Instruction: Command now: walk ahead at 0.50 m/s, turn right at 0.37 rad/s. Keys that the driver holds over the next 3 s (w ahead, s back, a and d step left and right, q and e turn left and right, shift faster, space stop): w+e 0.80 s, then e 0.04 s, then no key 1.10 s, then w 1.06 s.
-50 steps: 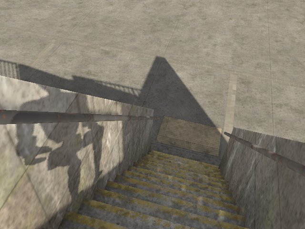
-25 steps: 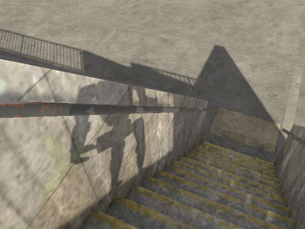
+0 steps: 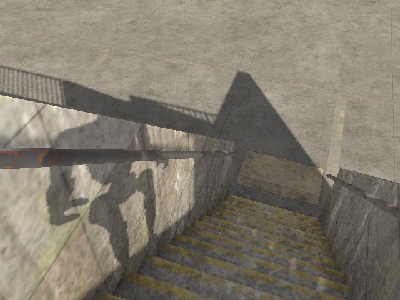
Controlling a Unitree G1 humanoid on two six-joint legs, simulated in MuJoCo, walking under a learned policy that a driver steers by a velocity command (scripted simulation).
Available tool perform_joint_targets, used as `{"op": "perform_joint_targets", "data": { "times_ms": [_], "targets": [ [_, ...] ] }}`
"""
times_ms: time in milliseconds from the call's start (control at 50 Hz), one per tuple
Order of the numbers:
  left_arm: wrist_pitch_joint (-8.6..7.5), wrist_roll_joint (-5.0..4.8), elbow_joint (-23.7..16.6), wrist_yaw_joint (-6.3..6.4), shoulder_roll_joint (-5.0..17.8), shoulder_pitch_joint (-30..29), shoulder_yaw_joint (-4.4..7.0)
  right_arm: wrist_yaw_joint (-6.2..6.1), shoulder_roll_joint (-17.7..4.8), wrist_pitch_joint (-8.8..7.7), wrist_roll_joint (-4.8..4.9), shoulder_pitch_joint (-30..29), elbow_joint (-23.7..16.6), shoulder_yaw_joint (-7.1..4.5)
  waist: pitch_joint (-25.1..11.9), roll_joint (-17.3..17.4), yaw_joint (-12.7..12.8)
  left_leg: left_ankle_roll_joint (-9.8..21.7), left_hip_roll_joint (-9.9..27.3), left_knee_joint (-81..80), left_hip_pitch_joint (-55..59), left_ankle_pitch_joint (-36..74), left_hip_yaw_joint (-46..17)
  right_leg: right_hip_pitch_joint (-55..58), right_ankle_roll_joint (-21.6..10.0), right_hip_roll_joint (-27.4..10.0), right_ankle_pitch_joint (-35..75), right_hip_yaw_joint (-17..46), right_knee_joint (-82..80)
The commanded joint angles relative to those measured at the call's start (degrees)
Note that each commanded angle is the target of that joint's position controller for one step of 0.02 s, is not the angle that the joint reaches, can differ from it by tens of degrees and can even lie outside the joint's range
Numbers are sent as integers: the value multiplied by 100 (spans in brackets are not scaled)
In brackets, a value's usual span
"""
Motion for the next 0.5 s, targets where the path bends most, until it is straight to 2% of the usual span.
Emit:
{"op": "perform_joint_targets", "data": {
  "times_ms": [20,60,80,100,120,140,160,180,200,220,240,260,280,300,320,340,360,400,440,460,500],
  "targets": [
    [-88,56,-503,-41,205,-220,-63,-41,-746,14,-3,-209,-449,-198,-132,643,-27,789,1645,-1139,97,1462,-1323,196,-112,-257,-449,-239,-777],
    [-97,55,-583,-58,107,-202,-148,-55,-858,88,10,-239,-450,-241,-71,791,-36,719,1568,-1136,-148,1104,-1089,660,-228,-286,-834,-555,-1403],
    [-143,103,-599,-61,105,-154,-172,-66,-898,108,-5,-152,-403,-240,-74,752,-68,728,1589,-1186,-255,991,-1073,899,-327,-211,-1081,-626,-1720],
    [-172,86,-574,-67,68,15,-188,-74,-938,142,26,-205,-395,-256,-69,711,38,678,1591,-1085,-360,1016,-1007,1180,-409,-180,-928,-719,-2095],
    [-197,70,-444,-56,-1,419,-193,-73,-1020,154,88,-366,-417,-285,-216,643,267,569,1477,-785,-503,938,-818,1653,-494,-104,-463,-872,-2593],
    [-185,8,-257,-86,48,970,-150,-35,-943,171,76,-554,-477,-266,-272,399,570,361,1234,-28,-919,1217,-448,2381,-672,-28,25,-767,-3283],
    [-168,69,-135,-95,387,1482,-50,-38,-768,193,68,-933,-666,-257,15,-418,870,-14,720,1868,-2054,1549,-16,2987,-1011,-689,818,838,-3714],
    [-196,-140,-205,-124,1196,1356,146,-47,-649,204,-28,-1184,-1087,-208,335,-1454,592,-353,-233,2345,-3594,-1373,-204,2904,-1623,-1897,2804,3142,-3921],
    [-279,-159,-325,-84,1230,1071,201,-86,-717,177,-60,-1187,-1001,-218,173,-1059,549,-563,56,2883,-3458,-1451,-888,2533,-2069,-2214,2982,3384,-4065],
    [-308,-129,-435,-59,962,582,138,-72,-817,134,-24,-1109,-945,-251,88,-674,331,-721,72,3165,-3101,-1083,-844,2117,-2052,-1987,3041,2773,-3947],
    [-328,-120,-497,-46,729,296,66,-73,-806,119,-51,-1027,-862,-264,70,-424,160,-805,124,3302,-2753,-755,-774,1745,-1891,-1731,3190,2358,-3862],
    [-371,-123,-567,-27,600,137,19,-107,-787,168,-97,-957,-819,-276,38,-418,81,-844,136,3454,-2468,-422,-654,1434,-1710,-1485,3651,2012,-3779],
    [-399,-86,-594,-24,524,98,-11,-137,-754,280,-153,-772,-687,-294,-70,-543,26,-856,86,3613,-2156,-207,-619,1162,-1636,-1273,3948,1787,-3759],
    [-415,-87,-621,-30,459,69,-33,-141,-716,350,-184,-771,-653,-285,-109,-486,25,-849,44,3693,-2013,-26,-571,992,-1597,-1162,3979,1670,-3731],
    [-392,-71,-639,-10,398,139,-51,-159,-648,386,-179,-833,-661,-279,-116,-443,63,-826,21,3745,-2031,-9,-562,987,-1585,-1083,3874,1693,-3681],
    [-392,-27,-667,42,489,79,-17,-139,-666,351,-196,-678,-562,-294,-342,-437,47,-754,17,4139,-1839,218,-709,963,-1698,-1172,3696,1892,-3503],
    [-358,-93,-653,68,464,171,-21,-116,-595,348,-198,-891,-669,-256,-225,-326,79,-789,-17,3737,-2070,-96,-599,1040,-1672,-1009,3516,1732,-3527],
    [-292,-38,-634,93,576,289,25,-84,-472,294,-177,-1047,-705,-187,-231,-359,217,-772,64,3030,-1980,-371,-610,1369,-1656,-925,3765,1820,-3382],
    [-217,16,-644,60,638,270,62,-64,-391,261,-135,-1067,-726,-121,-307,-539,337,-770,37,2401,-1518,-768,-553,1439,-1655,-880,4025,1865,-3324],
    [-189,25,-570,47,650,355,81,-43,-369,221,-94,-1037,-718,-109,-258,-561,407,-764,-21,2147,-1277,-883,-564,1384,-1715,-916,3869,2009,-3405],
    [-148,-7,-605,12,667,125,89,-20,-417,174,-43,-890,-700,-116,-212,-612,331,-691,-113,1505,-618,-1118,-619,1119,-1691,-893,3713,2260,-3420]
  ]
}}
Next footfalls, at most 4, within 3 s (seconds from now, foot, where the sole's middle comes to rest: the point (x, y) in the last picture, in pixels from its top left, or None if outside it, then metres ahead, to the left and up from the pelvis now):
0.16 right None -0.02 -0.10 -0.77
0.56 left None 0.05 0.07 -0.77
0.94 right None -0.03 -0.15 -0.77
1.30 left None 0.03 0.01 -0.77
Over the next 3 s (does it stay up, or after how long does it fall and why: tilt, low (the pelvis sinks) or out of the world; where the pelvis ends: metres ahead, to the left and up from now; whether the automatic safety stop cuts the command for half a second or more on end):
stays up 0.21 -0.07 -0.26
